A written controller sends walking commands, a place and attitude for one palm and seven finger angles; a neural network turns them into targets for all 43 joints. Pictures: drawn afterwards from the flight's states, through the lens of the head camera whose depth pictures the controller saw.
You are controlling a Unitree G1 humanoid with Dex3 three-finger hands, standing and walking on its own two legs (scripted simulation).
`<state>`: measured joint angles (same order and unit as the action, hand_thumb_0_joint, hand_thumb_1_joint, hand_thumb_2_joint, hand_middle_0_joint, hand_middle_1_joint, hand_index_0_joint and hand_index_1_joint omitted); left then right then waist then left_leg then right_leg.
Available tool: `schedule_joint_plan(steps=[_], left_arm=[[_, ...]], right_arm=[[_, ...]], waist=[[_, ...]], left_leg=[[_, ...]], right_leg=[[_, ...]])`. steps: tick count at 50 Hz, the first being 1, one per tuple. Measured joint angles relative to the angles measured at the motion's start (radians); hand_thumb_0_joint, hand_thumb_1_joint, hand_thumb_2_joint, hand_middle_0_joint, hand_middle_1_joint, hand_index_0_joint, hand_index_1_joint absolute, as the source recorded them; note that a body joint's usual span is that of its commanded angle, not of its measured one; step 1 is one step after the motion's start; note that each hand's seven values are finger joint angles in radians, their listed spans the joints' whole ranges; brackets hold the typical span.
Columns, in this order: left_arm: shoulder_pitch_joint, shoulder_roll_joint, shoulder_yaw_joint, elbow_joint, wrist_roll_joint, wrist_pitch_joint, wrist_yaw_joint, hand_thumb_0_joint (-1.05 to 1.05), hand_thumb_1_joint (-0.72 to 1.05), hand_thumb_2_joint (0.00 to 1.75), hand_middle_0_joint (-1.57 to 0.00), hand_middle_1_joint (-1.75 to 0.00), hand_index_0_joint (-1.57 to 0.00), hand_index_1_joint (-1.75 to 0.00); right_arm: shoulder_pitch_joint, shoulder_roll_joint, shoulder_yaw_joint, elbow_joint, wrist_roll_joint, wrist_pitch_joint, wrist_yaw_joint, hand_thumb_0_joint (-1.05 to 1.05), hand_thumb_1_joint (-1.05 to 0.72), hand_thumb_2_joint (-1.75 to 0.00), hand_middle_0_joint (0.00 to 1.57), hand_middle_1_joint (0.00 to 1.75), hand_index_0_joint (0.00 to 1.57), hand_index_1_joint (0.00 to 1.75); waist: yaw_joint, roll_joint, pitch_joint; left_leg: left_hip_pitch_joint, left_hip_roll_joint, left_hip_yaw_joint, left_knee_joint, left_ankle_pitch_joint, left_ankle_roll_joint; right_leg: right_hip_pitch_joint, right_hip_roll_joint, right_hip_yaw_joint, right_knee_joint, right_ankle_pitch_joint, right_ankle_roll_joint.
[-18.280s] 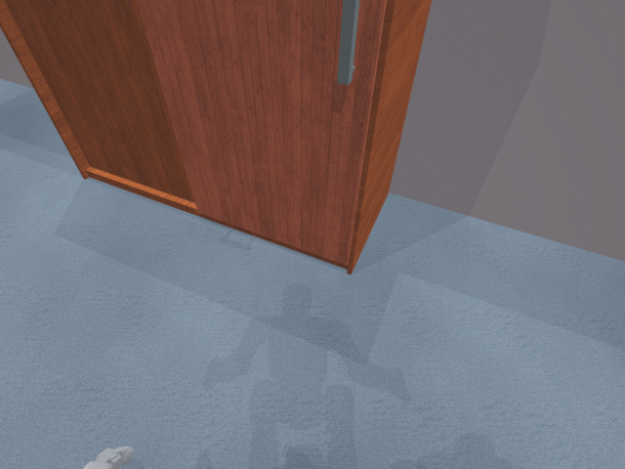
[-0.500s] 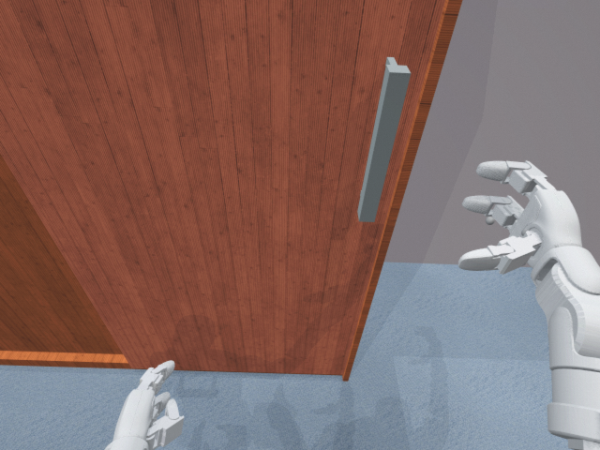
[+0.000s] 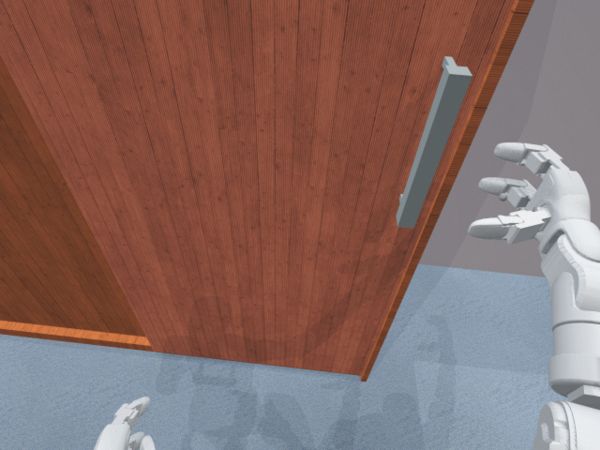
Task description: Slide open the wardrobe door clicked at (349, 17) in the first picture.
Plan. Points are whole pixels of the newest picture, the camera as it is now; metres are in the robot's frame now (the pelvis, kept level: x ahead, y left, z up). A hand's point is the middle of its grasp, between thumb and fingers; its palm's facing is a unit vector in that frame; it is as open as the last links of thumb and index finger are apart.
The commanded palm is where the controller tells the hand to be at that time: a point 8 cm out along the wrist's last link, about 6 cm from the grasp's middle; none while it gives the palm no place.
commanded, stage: move the hooked fingers beside the handle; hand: right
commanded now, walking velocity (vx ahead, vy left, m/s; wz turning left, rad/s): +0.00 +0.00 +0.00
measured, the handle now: (424, 150) +0.51 -0.14 +0.18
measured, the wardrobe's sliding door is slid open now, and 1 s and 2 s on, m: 0.00 0.00 0.00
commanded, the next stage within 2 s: feel for the door with the fingertips in 1.22 s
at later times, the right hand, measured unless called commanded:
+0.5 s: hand (475, 168) +0.46 -0.20 +0.19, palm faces +0.08 +1.00 +0.01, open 13.9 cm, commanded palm +0.43 -0.25 +0.19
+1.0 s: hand (478, 173) +0.44 -0.19 +0.19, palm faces +0.06 +1.00 +0.02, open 13.9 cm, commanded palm +0.42 -0.25 +0.18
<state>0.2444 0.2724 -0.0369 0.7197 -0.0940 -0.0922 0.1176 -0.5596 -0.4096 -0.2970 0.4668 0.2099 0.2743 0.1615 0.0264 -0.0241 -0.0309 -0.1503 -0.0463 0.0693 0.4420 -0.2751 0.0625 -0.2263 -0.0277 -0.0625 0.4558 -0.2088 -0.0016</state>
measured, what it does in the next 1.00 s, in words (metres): stands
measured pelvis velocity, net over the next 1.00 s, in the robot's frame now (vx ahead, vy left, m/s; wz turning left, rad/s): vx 0.00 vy -0.03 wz -0.01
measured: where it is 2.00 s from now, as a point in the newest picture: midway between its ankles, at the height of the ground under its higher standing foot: outside the picture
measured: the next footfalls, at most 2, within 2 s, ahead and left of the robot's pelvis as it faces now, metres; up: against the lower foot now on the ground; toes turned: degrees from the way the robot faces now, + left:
none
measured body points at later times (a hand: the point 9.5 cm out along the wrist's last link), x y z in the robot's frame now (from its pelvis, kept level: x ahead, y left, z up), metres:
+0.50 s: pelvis +0.00 -0.01 +0.00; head +0.02 +0.00 +0.45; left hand +0.08 +0.26 -0.12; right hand +0.45 -0.25 +0.19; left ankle -0.02 +0.07 -0.74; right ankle +0.02 -0.12 -0.74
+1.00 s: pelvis +0.00 -0.03 +0.00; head -0.01 -0.03 +0.45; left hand +0.11 +0.23 -0.10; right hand +0.43 -0.25 +0.20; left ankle -0.02 +0.07 -0.74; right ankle +0.02 -0.12 -0.74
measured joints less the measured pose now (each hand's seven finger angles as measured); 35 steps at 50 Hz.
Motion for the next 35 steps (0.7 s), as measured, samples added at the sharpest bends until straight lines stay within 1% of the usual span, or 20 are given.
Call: schedule_joint_plan(steps=[4, 9, 15, 21, 24, 27, 31, 35], left_arm=[[0.008, 0.007, 0.008, -0.001, -0.002, 0.003, -0.001, 0.02, 0.90, 0.90, -0.20, -0.30, -0.20, -0.30], [0.010, 0.011, 0.013, 0.006, 0.001, 0.001, -0.002, 0.02, 0.90, 0.90, -0.20, -0.30, -0.20, -0.30], [0.017, 0.008, 0.017, 0.005, 0.006, 0.003, -0.010, 0.01, 0.90, 0.90, -0.20, -0.30, -0.20, -0.30], [0.048, 0.008, 0.020, 0.008, 0.008, 0.004, -0.017, 0.01, 0.90, 0.90, -0.20, -0.30, -0.20, -0.30], [0.062, 0.004, 0.020, 0.012, 0.014, 0.003, -0.023, 0.01, 0.90, 0.90, -0.20, -0.30, -0.20, -0.30], [0.082, 0.001, 0.023, 0.008, 0.018, 0.004, -0.028, 0.01, 0.90, 0.90, -0.20, -0.30, -0.20, -0.30], [0.112, -0.002, 0.030, 0.001, 0.018, 0.009, -0.034, 0.01, 0.90, 0.90, -0.20, -0.30, -0.20, -0.30], [0.127, -0.005, 0.032, 0.003, 0.012, 0.017, -0.034, 0.01, 0.90, 0.90, -0.20, -0.30, -0.20, -0.30]], right_arm=[[-0.024, -0.007, -0.001, 0.042, -0.002, -0.013, 0.010, -0.01, 0.49, -0.30, 0.30, 1.20, 0.30, 1.20], [-0.087, -0.006, 0.007, 0.108, -0.009, -0.053, 0.009, -0.01, 0.50, -0.30, 0.30, 1.20, 0.30, 1.20], [-0.176, -0.021, 0.003, 0.216, -0.028, -0.087, 0.003, -0.01, 0.50, -0.30, 0.30, 1.20, 0.30, 1.20], [-0.242, -0.020, 0.010, 0.315, -0.037, -0.117, -0.007, -0.01, 0.49, -0.30, 0.30, 1.20, 0.30, 1.20], [-0.276, -0.021, 0.000, 0.365, -0.048, -0.134, -0.016, -0.01, 0.49, -0.30, 0.30, 1.20, 0.30, 1.20], [-0.270, -0.022, -0.016, 0.369, -0.058, -0.160, -0.025, -0.01, 0.49, -0.30, 0.30, 1.20, 0.30, 1.20], [-0.209, -0.017, -0.036, 0.314, -0.060, -0.186, -0.023, -0.01, 0.49, -0.30, 0.30, 1.20, 0.30, 1.20], [-0.157, -0.008, -0.031, 0.272, -0.050, -0.168, -0.014, -0.01, 0.49, -0.30, 0.30, 1.20, 0.30, 1.20]], waist=[[0.004, -0.002, 0.000], [0.010, 0.002, 0.003], [0.029, 0.006, -0.001], [0.044, 0.002, -0.008], [0.052, 0.004, -0.008], [0.057, 0.004, -0.011], [0.056, 0.001, -0.022], [0.048, 0.002, -0.030]], left_leg=[[-0.018, -0.002, 0.003, 0.009, -0.004, 0.002], [-0.043, -0.003, 0.010, 0.023, -0.008, 0.003], [-0.077, -0.002, 0.007, 0.034, -0.008, 0.001], [-0.094, 0.002, 0.004, 0.038, -0.010, -0.005], [-0.106, 0.004, 0.000, 0.041, -0.010, -0.008], [-0.113, 0.004, -0.010, 0.039, -0.008, -0.012], [-0.101, 0.004, -0.027, 0.029, -0.006, -0.017], [-0.077, 0.006, -0.031, 0.020, -0.008, -0.022]], right_leg=[[-0.019, -0.002, 0.003, 0.010, -0.003, 0.002], [-0.049, -0.003, 0.010, 0.027, -0.007, 0.003], [-0.081, -0.004, 0.007, 0.039, -0.009, 0.000], [-0.101, 0.000, 0.004, 0.049, -0.015, -0.007], [-0.112, 0.001, 0.000, 0.054, -0.018, -0.011], [-0.115, 0.001, -0.010, 0.051, -0.019, -0.015], [-0.098, 0.001, -0.026, 0.042, -0.025, -0.020], [-0.077, 0.002, -0.030, 0.040, -0.032, -0.024]])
